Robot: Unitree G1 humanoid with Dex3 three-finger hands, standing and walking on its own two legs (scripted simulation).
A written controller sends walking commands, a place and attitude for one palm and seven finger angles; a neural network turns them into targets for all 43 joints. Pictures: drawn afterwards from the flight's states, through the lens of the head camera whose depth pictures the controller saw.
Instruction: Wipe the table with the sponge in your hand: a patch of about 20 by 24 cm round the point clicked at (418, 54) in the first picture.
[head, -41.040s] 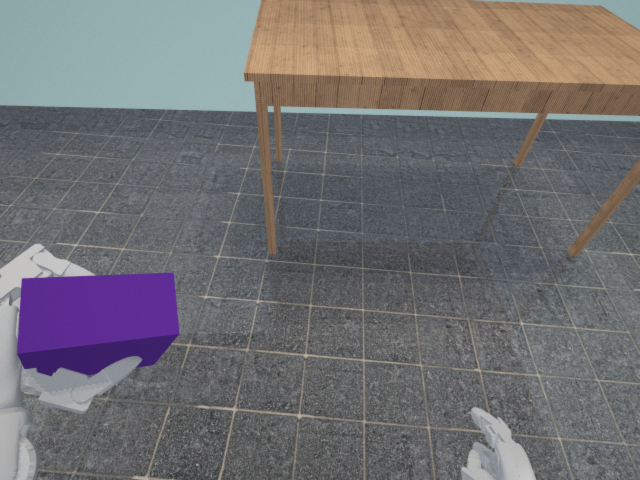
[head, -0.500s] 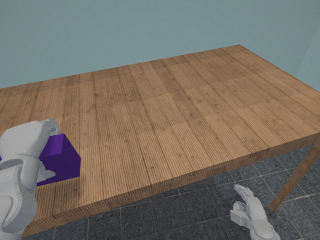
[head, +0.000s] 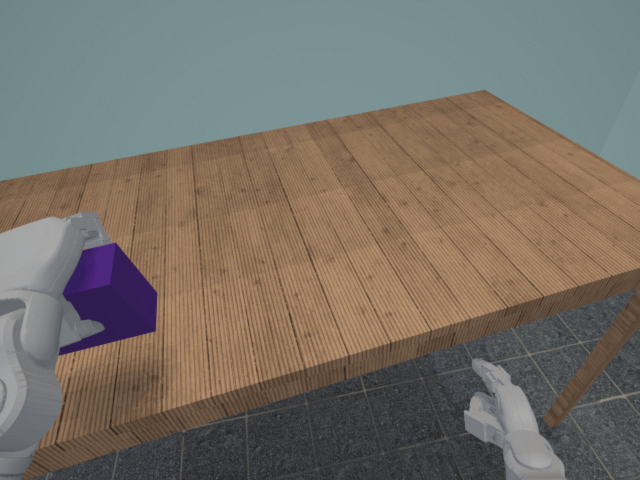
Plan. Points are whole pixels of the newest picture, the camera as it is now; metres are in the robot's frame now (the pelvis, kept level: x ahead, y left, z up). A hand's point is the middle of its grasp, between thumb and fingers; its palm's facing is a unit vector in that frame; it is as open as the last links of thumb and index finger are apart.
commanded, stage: lift the sponge slowly off the table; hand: left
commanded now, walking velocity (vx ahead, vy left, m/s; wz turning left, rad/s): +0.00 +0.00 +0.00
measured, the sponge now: (85, 310) +0.22 +0.33 +0.13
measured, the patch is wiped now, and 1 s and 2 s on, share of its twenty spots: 1.00 1.00 1.00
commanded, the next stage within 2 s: bring the sponge back beside the body in 0.28 s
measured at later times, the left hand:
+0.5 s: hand (81, 276) +0.23 +0.32 +0.18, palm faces +0.17 -0.11 -0.98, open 9.8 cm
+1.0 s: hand (89, 297) +0.21 +0.30 +0.17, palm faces +0.22 -0.16 -0.96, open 9.8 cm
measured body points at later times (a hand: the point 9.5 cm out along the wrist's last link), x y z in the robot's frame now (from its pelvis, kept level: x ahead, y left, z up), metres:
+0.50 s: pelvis +0.00 +0.00 +0.00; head -0.03 -0.03 +0.45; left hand +0.22 +0.32 +0.23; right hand +0.26 -0.19 -0.06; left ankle +0.02 +0.09 -0.74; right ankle +0.02 -0.09 -0.74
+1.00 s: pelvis +0.00 +0.01 +0.00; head -0.04 -0.03 +0.45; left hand +0.20 +0.30 +0.23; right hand +0.27 -0.17 -0.05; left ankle +0.02 +0.09 -0.74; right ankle +0.02 -0.09 -0.74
